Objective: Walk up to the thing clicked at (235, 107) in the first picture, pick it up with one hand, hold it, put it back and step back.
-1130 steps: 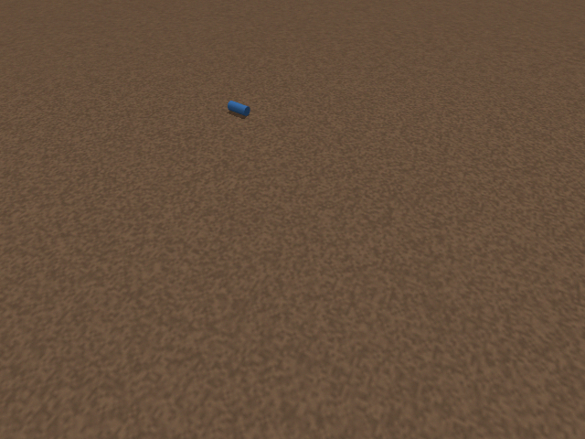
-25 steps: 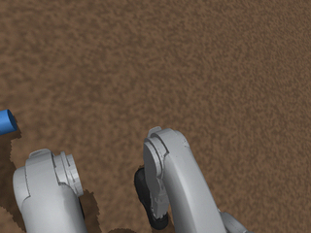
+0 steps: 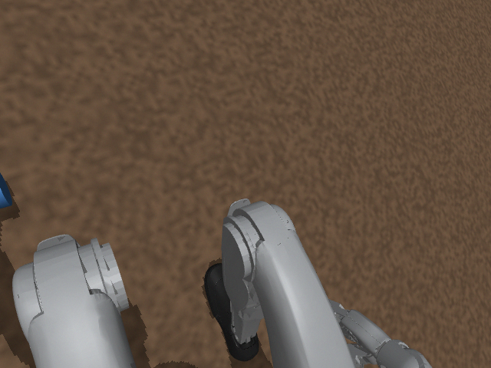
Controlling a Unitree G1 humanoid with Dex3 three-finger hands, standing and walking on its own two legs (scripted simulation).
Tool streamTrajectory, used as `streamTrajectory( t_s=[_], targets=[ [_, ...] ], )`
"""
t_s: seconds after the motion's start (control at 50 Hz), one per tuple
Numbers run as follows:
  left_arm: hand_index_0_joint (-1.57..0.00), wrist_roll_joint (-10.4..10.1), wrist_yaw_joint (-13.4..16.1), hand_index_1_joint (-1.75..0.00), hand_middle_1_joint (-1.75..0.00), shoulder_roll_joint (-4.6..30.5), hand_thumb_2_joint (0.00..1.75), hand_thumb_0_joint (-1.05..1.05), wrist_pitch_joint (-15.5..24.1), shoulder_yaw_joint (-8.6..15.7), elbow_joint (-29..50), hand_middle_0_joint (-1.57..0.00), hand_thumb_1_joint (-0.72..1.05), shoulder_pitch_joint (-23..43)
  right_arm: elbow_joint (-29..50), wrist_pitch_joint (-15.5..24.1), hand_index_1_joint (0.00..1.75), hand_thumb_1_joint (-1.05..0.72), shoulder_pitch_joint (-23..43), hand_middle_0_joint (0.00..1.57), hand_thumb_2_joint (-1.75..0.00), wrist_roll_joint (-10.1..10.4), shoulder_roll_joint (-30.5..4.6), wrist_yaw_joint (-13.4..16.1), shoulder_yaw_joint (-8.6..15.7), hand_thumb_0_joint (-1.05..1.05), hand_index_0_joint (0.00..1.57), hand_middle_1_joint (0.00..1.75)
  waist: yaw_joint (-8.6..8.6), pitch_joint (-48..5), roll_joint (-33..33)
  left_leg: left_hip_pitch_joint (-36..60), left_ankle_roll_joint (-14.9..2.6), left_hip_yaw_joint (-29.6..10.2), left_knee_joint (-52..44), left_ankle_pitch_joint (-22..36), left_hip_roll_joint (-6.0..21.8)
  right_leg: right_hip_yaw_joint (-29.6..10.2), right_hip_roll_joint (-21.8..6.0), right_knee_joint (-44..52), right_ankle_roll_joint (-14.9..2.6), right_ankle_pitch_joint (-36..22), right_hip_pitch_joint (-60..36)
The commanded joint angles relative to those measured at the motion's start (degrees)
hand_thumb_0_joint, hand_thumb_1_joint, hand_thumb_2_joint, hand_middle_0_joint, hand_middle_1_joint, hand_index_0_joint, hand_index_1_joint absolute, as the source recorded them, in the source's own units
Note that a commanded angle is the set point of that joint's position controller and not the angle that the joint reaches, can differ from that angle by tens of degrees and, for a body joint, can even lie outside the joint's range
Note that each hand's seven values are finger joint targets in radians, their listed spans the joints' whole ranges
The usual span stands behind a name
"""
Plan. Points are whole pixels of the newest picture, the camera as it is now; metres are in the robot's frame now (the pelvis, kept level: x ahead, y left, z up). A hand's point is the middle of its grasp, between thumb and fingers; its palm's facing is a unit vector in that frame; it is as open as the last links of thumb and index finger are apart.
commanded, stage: rest palm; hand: left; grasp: from above
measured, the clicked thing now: out of the picture +0.39 +0.35 -0.26
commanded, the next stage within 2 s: close in 0.02 s
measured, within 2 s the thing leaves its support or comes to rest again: neither
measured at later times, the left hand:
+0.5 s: hand out of the picture +0.38 +0.34 -0.24, palm faces -0.38 -0.18 -0.91, open 12.6 cm
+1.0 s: hand out of the picture +0.37 +0.33 -0.25, palm faces -0.40 -0.16 -0.90, open 10.3 cm
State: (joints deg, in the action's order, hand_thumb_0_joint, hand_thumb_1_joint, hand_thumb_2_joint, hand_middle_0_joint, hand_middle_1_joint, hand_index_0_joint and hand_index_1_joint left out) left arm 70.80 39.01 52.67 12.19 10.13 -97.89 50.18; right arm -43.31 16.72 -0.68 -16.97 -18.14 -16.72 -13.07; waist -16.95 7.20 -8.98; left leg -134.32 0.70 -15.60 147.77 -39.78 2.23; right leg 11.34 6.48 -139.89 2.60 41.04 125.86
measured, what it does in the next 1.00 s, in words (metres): stands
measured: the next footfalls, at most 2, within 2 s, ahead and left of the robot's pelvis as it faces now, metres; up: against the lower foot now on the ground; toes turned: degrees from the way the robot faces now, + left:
none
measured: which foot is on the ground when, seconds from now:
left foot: down 0.00-1.00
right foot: down 0.00-1.00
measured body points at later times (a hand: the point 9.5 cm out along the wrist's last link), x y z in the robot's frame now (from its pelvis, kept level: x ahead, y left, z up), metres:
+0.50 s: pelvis +0.00 +0.00 +0.00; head +0.24 +0.14 +0.36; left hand +0.40 +0.34 -0.19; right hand +0.10 -0.25 -0.06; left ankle +0.07 +0.13 -0.26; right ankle +0.10 -0.11 -0.26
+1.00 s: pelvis +0.00 +0.00 +0.00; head +0.23 +0.15 +0.35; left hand +0.39 +0.34 -0.19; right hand +0.10 -0.24 -0.06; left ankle +0.07 +0.13 -0.26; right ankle +0.10 -0.11 -0.26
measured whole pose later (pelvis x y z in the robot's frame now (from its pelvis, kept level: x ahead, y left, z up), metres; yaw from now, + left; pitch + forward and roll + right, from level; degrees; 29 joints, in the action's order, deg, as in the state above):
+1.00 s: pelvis +0.00 +0.00 +0.00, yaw -1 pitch +23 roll -14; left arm 72.5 42.7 51.4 15.4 6.0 -96.8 48.6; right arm -44.2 15.9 -0.7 -17.6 -17.8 -16.6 -15.4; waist -16.3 7.8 -9.3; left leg -133.4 0.7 -16.6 147.6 -39.7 2.4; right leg 12.1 6.9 -138.8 2.7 40.3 124.8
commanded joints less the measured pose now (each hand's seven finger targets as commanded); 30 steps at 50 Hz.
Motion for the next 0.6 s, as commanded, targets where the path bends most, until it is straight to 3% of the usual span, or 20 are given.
streamTrajectory(
  t_s=[0.0,0.04,0.1,0.14,0.16,0.18,0.2,0.24,0.26,0.3,0.32,0.34,0.36,0.4,0.42,0.44,0.46,0.48,0.56,0.58],
  targets=[
    [-0.08,-1.6,0.1,-0.99,-0.99,9.9,0.95,0.00,1.7,-2.3,5.7,-0.08,-0.51,12.3,0.5,0.7,0.30,-0.89,-9.0,0.20,-0.90,0.7,-17.4,0.0,4.6,0.00,0.20,0.30,-2.10,-34.5,28.5,28.9,-0.88,6.2,-14.5,11.2,1.7,4.9,1.3,12.8,-3.56,-16.7,-16.7],
    [-0.08,-1.9,0.1,-0.99,-0.99,12.8,0.96,0.00,2.9,-1.2,6.4,-0.09,-0.50,12.1,-0.5,0.3,0.30,-0.89,-9.5,0.20,-0.90,0.9,-17.5,0.1,3.9,0.00,0.20,0.30,-1.58,-34.4,27.3,27.3,-1.18,6.0,-14.5,10.3,1.6,4.9,1.2,13.6,-3.43,-15.8,-17.4],
    [-0.09,-1.1,0.6,-0.99,-0.99,12.1,0.96,0.00,4.3,-1.8,6.3,-0.10,-0.48,10.6,-0.1,0.1,0.30,-0.89,-9.1,0.20,-0.90,0.4,-17.8,0.3,3.6,0.00,0.20,0.30,-1.49,-34.4,27.6,28.2,-0.96,6.0,-14.4,10.7,1.7,5.2,1.4,13.4,-3.45,-16.0,-17.8],
    [-0.17,-1.0,1.7,-0.95,-0.96,13.1,0.89,0.00,4.9,-1.0,7.4,-0.16,-0.37,10.5,-0.4,-0.3,0.30,-0.88,-8.8,0.20,-0.90,0.4,-18.2,0.4,3.4,0.00,0.20,0.30,-0.93,-34.9,27.2,28.1,-0.93,5.8,-15.0,10.4,1.7,5.5,1.7,13.9,-3.56,-15.4,-18.0],
    [-0.19,-0.5,2.0,-0.93,-0.94,11.6,0.88,0.00,5.1,-2.7,7.8,-0.18,-0.36,11.5,0.6,-0.1,0.30,-0.88,-8.4,0.20,-0.90,0.5,-18.4,0.3,3.4,0.00,0.20,0.30,-1.38,-34.3,29.1,28.9,-0.71,5.9,-15.0,10.7,1.7,5.5,1.5,13.2,-3.72,-15.7,-17.3],
    [-0.19,-0.5,2.9,-0.92,-0.94,12.7,0.87,0.00,5.3,-1.8,8.4,-0.18,-0.35,11.7,0.2,-0.1,0.30,-0.88,-8.0,0.20,-0.90,0.3,-18.5,0.4,3.4,0.00,0.20,0.30,-0.92,-35.6,28.6,29.5,-0.60,5.6,-15.4,10.9,1.9,5.7,1.8,13.4,-3.71,-15.8,-17.8],
    [-0.19,0.3,3.6,-0.93,-0.95,13.9,0.87,0.00,5.0,-1.4,7.3,-0.18,-0.34,10.7,-0.1,-0.1,0.30,-0.88,-7.4,0.20,-0.90,0.4,-19.0,0.5,3.3,0.00,0.20,0.30,-0.53,-34.7,29.1,29.5,-0.47,5.4,-15.5,10.3,2.0,5.8,1.8,12.7,-3.84,-15.2,-16.8],
    [-0.21,0.9,4.8,-0.90,-0.91,13.1,0.84,0.00,4.5,-1.2,6.8,-0.20,-0.31,10.7,-0.1,-0.1,0.30,-0.88,-8.2,0.20,-0.90,0.0,-18.9,0.3,3.3,0.00,0.20,0.30,-1.12,-34.3,29.0,29.4,-0.38,5.3,-15.7,10.3,2.0,6.2,1.8,12.6,-3.86,-15.2,-16.5],
    [-0.23,1.1,5.0,-0.88,-0.89,12.2,0.84,0.00,4.0,-2.4,7.0,-0.22,-0.30,11.2,-0.1,0.1,0.30,-0.88,-7.6,0.20,-0.90,0.0,-18.9,0.1,3.4,0.00,0.20,0.30,-1.18,-33.5,29.2,28.8,-0.38,5.4,-15.5,9.5,2.0,5.9,1.8,12.6,-3.83,-14.4,-15.7],
    [-0.25,1.0,5.9,-0.86,-0.87,13.6,0.83,0.00,3.1,-1.2,6.8,-0.24,-0.27,11.4,0.3,0.3,0.30,-0.88,-7.8,0.20,-0.90,0.0,-19.2,-0.1,3.3,0.00,0.20,0.30,-1.21,-33.2,28.3,28.1,-0.61,5.8,-15.4,9.1,1.9,5.7,1.9,13.5,-3.70,-14.1,-16.2],
    [-0.26,0.7,5.9,-0.86,-0.87,11.0,0.83,0.00,2.3,-3.3,5.3,-0.25,-0.25,11.2,-0.7,0.1,0.30,-0.88,-8.0,0.20,-0.90,0.3,-18.5,0.0,3.1,0.00,0.20,0.30,-1.38,-32.4,27.9,26.6,-0.87,6.2,-15.5,8.1,1.9,5.0,2.2,14.6,-3.75,-13.3,-16.2],
    [-0.27,0.4,6.4,-0.85,-0.86,12.5,0.79,0.00,1.8,-2.0,6.4,-0.26,-0.24,11.5,-0.3,0.3,0.30,-0.88,-7.9,0.20,-0.90,0.2,-18.9,-0.1,3.5,0.00,0.20,0.30,-1.15,-33.0,27.1,26.4,-0.92,6.1,-15.4,7.8,1.9,5.1,2.2,14.8,-3.60,-13.1,-16.0],
    [-0.28,0.0,6.1,-0.83,-0.85,11.5,0.78,0.00,1.1,-3.1,5.1,-0.27,-0.22,11.6,-0.4,0.5,0.30,-0.88,-8.4,0.20,-0.90,0.5,-18.5,-0.1,3.3,0.00,0.20,0.30,-1.40,-31.9,27.4,26.1,-0.97,6.3,-15.4,7.4,1.9,4.7,2.0,14.8,-3.69,-12.6,-15.8],
    [-0.29,-0.4,5.9,-0.81,-0.83,13.7,0.76,0.00,0.3,-1.4,5.9,-0.27,-0.22,11.9,0.6,0.8,0.30,-0.88,-7.6,0.20,-0.90,0.7,-19.0,-0.1,3.7,0.00,0.20,0.30,-0.77,-33.3,26.8,26.0,-1.12,6.1,-15.4,7.4,2.0,4.4,2.1,14.9,-3.71,-12.6,-16.4],
    [-0.31,-0.7,5.4,-0.80,-0.81,12.9,0.75,0.00,-0.2,-1.7,5.7,-0.29,-0.20,11.0,0.7,0.8,0.30,-0.88,-7.8,0.20,-0.90,0.9,-18.7,0.0,3.8,0.00,0.20,0.30,-0.52,-33.8,26.7,26.4,-1.18,6.3,-15.3,8.1,1.9,4.3,2.1,14.9,-3.65,-13.3,-16.9],
    [-0.33,-0.8,5.2,-0.79,-0.81,15.1,0.71,0.00,-0.5,0.9,4.2,-0.31,-0.17,9.8,-0.1,0.8,0.30,-0.88,-9.3,0.20,-0.90,0.7,-18.9,-0.1,4.0,0.00,0.20,0.30,-0.52,-34.1,27.3,26.5,-1.21,6.4,-15.0,9.1,2.0,4.4,2.1,14.6,-3.58,-14.3,-17.6],
    [-0.33,-1.1,4.8,-0.79,-0.81,14.4,0.70,0.00,-0.8,0.9,4.3,-0.31,-0.16,9.5,0.1,0.8,0.30,-0.88,-9.1,0.20,-0.90,0.9,-18.9,-0.1,4.2,0.00,0.20,0.30,0.04,-33.9,27.3,26.3,-0.99,6.0,-15.6,9.2,1.9,4.8,1.8,14.1,-3.63,-14.1,-16.8],
    [-0.34,-1.1,3.8,-0.78,-0.80,13.4,0.70,0.00,-1.1,-0.5,3.5,-0.32,-0.16,10.7,0.0,1.2,0.30,-0.89,-8.7,0.20,-0.90,1.0,-18.2,-0.3,4.0,0.00,0.20,0.30,-0.88,-31.9,27.6,25.8,-0.99,6.0,-15.0,8.1,2.0,4.6,1.5,13.1,-3.69,-13.3,-15.3],
    [-0.39,-2.6,1.3,-0.74,-0.76,14.6,0.66,0.00,-0.2,1.6,4.7,-0.37,-0.11,9.8,0.2,0.9,0.30,-0.89,-9.5,0.20,-0.90,1.3,-18.7,0.2,4.6,0.00,0.20,0.30,-0.41,-33.7,27.8,26.4,-1.06,6.0,-15.7,9.2,1.9,4.5,1.7,14.1,-3.75,-14.3,-17.5],
    [-0.40,-2.3,0.7,-0.73,-0.75,13.9,0.64,0.00,0.2,0.8,4.5,-0.38,-0.09,10.0,0.2,0.9,0.30,-0.89,-10.0,0.20,-0.90,1.1,-18.4,0.1,4.3,0.00,0.20,0.30,-0.98,-33.0,28.4,27.2,-0.77,5.5,-16.2,9.4,1.8,5.1,1.4,13.4,-3.75,-14.5,-16.6]
  ],
)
